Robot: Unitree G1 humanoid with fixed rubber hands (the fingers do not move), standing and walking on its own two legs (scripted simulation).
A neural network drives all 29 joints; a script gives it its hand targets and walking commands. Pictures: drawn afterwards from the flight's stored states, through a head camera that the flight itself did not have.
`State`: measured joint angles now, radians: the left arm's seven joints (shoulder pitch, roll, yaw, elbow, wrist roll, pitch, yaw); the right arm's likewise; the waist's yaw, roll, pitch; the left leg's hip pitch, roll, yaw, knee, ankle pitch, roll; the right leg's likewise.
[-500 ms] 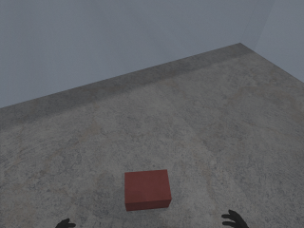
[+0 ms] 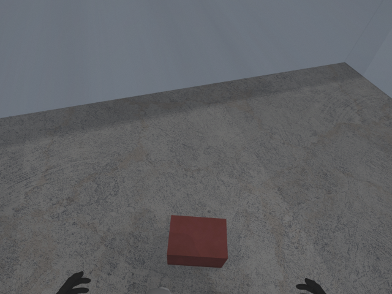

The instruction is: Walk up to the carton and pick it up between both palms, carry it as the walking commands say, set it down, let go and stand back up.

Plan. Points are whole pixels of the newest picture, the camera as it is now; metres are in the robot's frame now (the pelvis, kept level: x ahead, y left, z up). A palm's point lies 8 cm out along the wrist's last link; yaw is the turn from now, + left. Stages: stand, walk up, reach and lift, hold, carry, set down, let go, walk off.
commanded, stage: walk up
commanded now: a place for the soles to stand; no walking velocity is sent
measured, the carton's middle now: (196, 241) +0.42 -0.06 -0.67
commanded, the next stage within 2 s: reach and lift in 1.32 s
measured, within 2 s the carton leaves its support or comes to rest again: neither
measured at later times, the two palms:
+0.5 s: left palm out of the picture +0.04 +0.27 -0.11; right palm out of the picture +0.13 -0.23 -0.10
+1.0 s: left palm out of the picture +0.03 +0.27 -0.13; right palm out of the picture +0.11 -0.26 -0.10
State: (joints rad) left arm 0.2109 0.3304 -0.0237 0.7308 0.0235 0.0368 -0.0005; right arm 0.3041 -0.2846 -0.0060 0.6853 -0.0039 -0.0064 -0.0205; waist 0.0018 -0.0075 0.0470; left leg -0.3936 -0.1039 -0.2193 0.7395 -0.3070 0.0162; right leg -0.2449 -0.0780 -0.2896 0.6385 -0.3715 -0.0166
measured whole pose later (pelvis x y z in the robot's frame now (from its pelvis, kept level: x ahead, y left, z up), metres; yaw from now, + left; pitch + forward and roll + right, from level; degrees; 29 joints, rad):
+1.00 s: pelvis +0.02 -0.01 +0.01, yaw +7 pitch -1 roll -2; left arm 0.26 0.32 -0.03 0.90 0.02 0.06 0.01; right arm 0.28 -0.25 0.02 0.84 -0.02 -0.01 -0.04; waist 0.01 0.00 0.06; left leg -0.33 -0.14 -0.27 0.66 -0.29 0.02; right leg -0.17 -0.02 -0.24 0.56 -0.38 -0.03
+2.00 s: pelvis -0.04 -0.02 -0.05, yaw -6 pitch +12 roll +1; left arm -0.08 0.21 0.16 0.52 -0.03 0.28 -0.04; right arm -0.24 -0.26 -0.03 0.59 -0.03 0.31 0.02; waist 0.08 -0.02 0.07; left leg -0.83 -0.04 -0.04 1.00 -0.38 -0.02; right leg -0.80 0.04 -0.03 1.04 -0.46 -0.06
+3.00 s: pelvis -0.05 +0.01 -0.10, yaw -10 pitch +47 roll +0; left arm -0.99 0.26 0.36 0.85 -0.04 0.12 0.00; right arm -1.08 -0.36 -0.30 0.95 0.01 0.11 0.08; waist 0.05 -0.01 -0.11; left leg -1.59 -0.02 0.02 1.07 -0.29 0.03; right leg -1.57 0.05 0.03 1.09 -0.34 -0.01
